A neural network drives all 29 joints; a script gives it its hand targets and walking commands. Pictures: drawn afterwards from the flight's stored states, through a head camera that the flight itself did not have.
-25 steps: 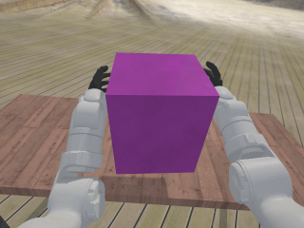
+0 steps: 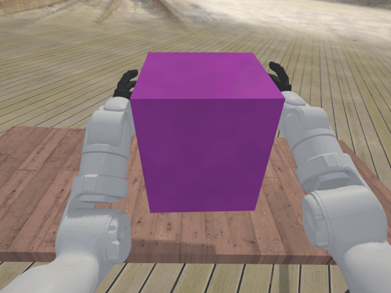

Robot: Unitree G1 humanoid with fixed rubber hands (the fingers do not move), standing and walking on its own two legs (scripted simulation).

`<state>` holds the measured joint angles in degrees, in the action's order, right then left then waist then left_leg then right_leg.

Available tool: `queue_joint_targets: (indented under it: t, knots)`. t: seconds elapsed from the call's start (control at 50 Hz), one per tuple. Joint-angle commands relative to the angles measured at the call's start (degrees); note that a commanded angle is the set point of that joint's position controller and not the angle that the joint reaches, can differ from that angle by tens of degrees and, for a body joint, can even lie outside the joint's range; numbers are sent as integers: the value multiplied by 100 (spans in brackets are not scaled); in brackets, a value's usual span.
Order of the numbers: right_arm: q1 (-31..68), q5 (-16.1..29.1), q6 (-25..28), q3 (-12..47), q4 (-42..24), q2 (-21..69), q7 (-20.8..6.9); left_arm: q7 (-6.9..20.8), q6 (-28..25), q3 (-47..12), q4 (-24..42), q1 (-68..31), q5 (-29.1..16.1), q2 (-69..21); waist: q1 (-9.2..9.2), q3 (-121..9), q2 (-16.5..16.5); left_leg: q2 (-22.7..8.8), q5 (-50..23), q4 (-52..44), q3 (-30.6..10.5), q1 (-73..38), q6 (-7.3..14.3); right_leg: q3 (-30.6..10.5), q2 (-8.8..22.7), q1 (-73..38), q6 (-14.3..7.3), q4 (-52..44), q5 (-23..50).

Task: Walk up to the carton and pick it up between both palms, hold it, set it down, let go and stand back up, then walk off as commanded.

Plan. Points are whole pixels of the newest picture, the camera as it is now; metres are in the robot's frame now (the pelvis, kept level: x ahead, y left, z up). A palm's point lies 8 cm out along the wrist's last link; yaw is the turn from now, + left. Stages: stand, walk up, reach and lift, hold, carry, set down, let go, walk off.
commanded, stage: reach and lift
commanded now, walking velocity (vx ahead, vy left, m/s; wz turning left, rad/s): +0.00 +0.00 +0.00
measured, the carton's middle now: (201, 132) +0.37 +0.00 +0.23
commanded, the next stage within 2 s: hold in 0.90 s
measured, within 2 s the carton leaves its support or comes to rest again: neither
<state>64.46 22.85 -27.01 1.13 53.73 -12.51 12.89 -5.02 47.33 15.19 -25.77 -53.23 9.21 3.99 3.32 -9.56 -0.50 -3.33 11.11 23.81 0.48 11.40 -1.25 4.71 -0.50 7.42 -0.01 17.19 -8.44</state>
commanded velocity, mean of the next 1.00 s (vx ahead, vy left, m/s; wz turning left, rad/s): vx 0.00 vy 0.00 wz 0.00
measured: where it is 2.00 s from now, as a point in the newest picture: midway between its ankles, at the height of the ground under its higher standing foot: outside the picture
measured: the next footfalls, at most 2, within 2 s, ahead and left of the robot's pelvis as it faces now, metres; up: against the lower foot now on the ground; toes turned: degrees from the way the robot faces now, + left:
none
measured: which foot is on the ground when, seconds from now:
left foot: down 0.00-1.00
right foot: down 0.00-1.00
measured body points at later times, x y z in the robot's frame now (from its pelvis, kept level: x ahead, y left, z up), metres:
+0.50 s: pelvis +0.00 +0.00 +0.00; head -0.08 +0.01 +0.44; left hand +0.39 +0.15 +0.29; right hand +0.40 -0.15 +0.31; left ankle +0.02 +0.13 -0.75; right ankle +0.01 -0.12 -0.75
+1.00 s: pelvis +0.00 -0.01 +0.00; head -0.09 +0.00 +0.44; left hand +0.39 +0.15 +0.32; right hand +0.39 -0.16 +0.34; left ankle +0.02 +0.13 -0.75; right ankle +0.01 -0.12 -0.75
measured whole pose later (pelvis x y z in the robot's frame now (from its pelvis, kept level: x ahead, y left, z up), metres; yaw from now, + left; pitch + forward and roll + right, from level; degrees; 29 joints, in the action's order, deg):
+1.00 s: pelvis +0.00 -0.01 +0.00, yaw +1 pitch -1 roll -2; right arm 73.3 25.1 -35.6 2.8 57.6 -14.0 16.1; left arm -2.3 51.7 18.8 -32.5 -62.0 7.7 7.4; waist 3.4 -12.1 0.6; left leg -3.7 10.7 23.4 -0.9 11.4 -2.0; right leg 5.9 -1.0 7.2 -0.8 17.4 -8.8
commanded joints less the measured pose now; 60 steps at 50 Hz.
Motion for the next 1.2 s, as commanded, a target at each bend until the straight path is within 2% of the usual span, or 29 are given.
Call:
queue_joint_targets:
  t: [0.0,0.08,0.12,0.16,0.2,0.22,0.24,0.26,0.3,0.38,0.4,0.5,0.54,0.56,0.58,0.6,0.72,0.76,0.8,0.84,0.88,0.9,1.0,1.02,1.04,1.08,1.1,1.16,1.18]
  knots:
    - [4104,863,-344,1340,-1661,4478,-567,684,-584,-1807,1273,-5453,-804,-3244,-67,-2087,322,603,-1383,-204,-145,-693,-82,-356,-457,-920,383,7,1387]
    - [4360,839,-454,1193,-1739,4519,-457,967,-384,-1419,839,-5336,-603,-2881,-105,-1655,-60,618,-918,-384,-3,-534,49,-428,-308,-1014,478,-76,1224]
    - [4330,866,-468,961,-1813,4159,-406,973,-358,-1719,931,-5357,-727,-3163,172,-1630,343,597,-1231,-351,-119,-648,-155,-398,-379,-847,415,-69,1389]
    - [4548,1294,-422,1284,-2179,4135,-453,812,-381,-2070,1840,-5603,-968,-3474,-2,-2571,688,527,-2324,-72,-194,-1134,-267,-310,-631,-997,329,90,1913]
    - [4620,1328,-499,1434,-2466,4152,-452,713,-297,-2042,1829,-5526,-996,-3428,-30,-2623,572,523,-2692,43,-199,-1184,-259,-306,-665,-998,318,110,1987]
    - [4706,1364,-496,1519,-2775,4235,-443,701,-306,-2327,2271,-5575,-1166,-3520,127,-2813,638,494,-3111,166,-308,-1341,-363,-255,-693,-1106,300,181,2342]
    - [4583,1241,-637,1252,-2275,4028,-429,753,-210,-1921,1478,-5363,-1081,-3339,97,-2029,403,487,-2243,-47,-263,-931,-231,-325,-598,-924,325,-11,1762]
    - [4310,1088,-641,1202,-2399,4062,-388,840,-204,-2042,1601,-5287,-1055,-3238,267,-1880,393,486,-2111,-24,-221,-1035,-256,-371,-532,-979,317,27,1962]
    - [4125,915,-745,909,-1510,4020,-438,910,-180,-1739,1205,-5575,-891,-3166,281,-1373,371,497,-1003,-327,-226,-512,-204,-413,-446,-771,324,-97,1016]
    - [4739,1004,-704,853,-1770,4193,-450,998,-247,-1465,920,-5705,-964,-3033,35,-1581,169,566,-856,-386,-166,-278,-60,-466,-404,-915,361,-138,939]
    - [4876,1086,-671,1052,-1905,4355,-477,913,-329,-1528,1382,-6094,-923,-2907,-77,-2277,191,584,-1201,-307,-128,-595,-35,-418,-437,-938,372,-1,1276]
    - [5102,1332,-710,1109,-2178,4141,-476,782,-186,-1929,1223,-5959,-970,-3300,34,-2239,648,601,-1733,-120,-227,-661,-233,-330,-580,-855,310,42,1606]
    - [5098,1116,-744,1039,-1930,4283,-453,817,-228,-1591,1199,-6025,-935,-3138,17,-2057,367,588,-1194,-221,-207,-482,-84,-383,-489,-836,327,6,1146]
    - [4733,955,-867,767,-1142,4118,-439,863,-226,-1312,696,-5883,-805,-2892,95,-1467,201,539,-652,-394,-190,-352,-67,-387,-458,-616,350,-134,752]
    - [4798,868,-873,714,-1195,4085,-447,966,-159,-942,231,-5489,-669,-2774,-94,-1318,-5,549,-249,-504,-88,-219,66,-461,-370,-634,369,-222,392]
    - [4660,851,-906,572,-1065,4122,-446,980,-205,-1213,723,-5902,-764,-2807,147,-1437,144,528,-364,-515,-176,-203,-37,-426,-373,-831,337,-83,713]
    - [5548,1141,-750,903,-1461,4331,-501,885,-304,-1293,742,-6589,-1055,-2988,-145,-2274,180,538,-867,-343,-196,-322,3,-414,-476,-797,348,-10,914]
    - [5560,1185,-751,936,-1688,4215,-483,818,-337,-1511,703,-6480,-1207,-3068,-4,-2364,196,525,-1114,-299,-204,-422,-62,-348,-549,-752,316,-10,1122]
    - [5214,1052,-897,689,-924,4238,-463,901,-264,-983,342,-6468,-849,-2720,-120,-1838,212,583,-549,-388,-47,-318,17,-399,-427,-694,379,-82,577]
    - [5353,1031,-882,580,-1274,4104,-448,941,-247,-1192,267,-6267,-1071,-2929,84,-1910,269,578,-379,-489,-128,-140,-36,-396,-405,-698,369,-145,469]
    - [5366,1100,-920,690,-1255,4254,-437,928,-238,-1142,484,-6517,-1040,-2864,-17,-2189,129,600,-622,-402,-149,-275,43,-415,-398,-735,385,-72,773]
    - [5280,1042,-920,575,-1367,4080,-347,950,-184,-1205,478,-6278,-1092,-2935,169,-2302,243,602,-951,-328,-193,-461,-42,-429,-363,-889,393,-41,1250]
    - [5303,1333,-1031,834,-1268,4080,-352,1016,-94,-943,568,-6337,-858,-2750,-95,-1891,220,695,-1100,-400,-104,-251,-12,-380,-512,-951,420,-43,980]
    - [5494,1351,-998,863,-1560,4107,-365,1013,-103,-1184,771,-6433,-1069,-2836,-67,-2086,285,601,-1243,-372,-142,-240,-66,-353,-498,-1069,399,67,1245]
    - [4978,1221,-1032,696,-1328,3870,-335,1011,-87,-1382,750,-6374,-1098,-2966,196,-1932,483,581,-1313,-329,-181,-355,-213,-408,-492,-1016,332,13,1247]
    - [5071,1272,-1045,734,-1428,3922,-318,1011,-58,-1219,642,-6136,-989,-3007,145,-1807,313,640,-1256,-397,-167,-344,-184,-314,-536,-964,392,-42,1168]
    - [5368,1359,-1045,803,-1572,4029,-333,1017,-54,-1130,683,-6171,-963,-2757,-68,-2027,165,589,-1191,-339,-143,-356,-65,-384,-502,-960,417,-61,1067]
    - [5039,1302,-1143,654,-1361,3970,-336,1028,-17,-1322,862,-6348,-1008,-2828,132,-1839,431,576,-1121,-351,-197,-206,-190,-420,-501,-1131,338,31,1205]
    - [5471,1433,-1086,846,-1709,4091,-338,1014,-12,-1158,872,-6300,-942,-2827,-80,-2076,210,571,-1282,-325,-175,-345,-77,-409,-514,-1106,385,0,1219]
